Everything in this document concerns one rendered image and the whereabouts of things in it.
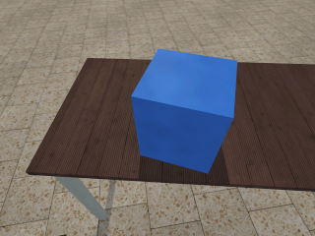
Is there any carton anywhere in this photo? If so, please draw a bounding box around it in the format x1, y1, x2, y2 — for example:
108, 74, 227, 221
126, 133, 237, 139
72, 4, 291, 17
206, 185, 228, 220
131, 48, 237, 174

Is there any table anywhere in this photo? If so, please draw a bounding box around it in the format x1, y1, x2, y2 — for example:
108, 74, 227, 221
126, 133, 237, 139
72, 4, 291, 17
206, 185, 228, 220
26, 58, 315, 220

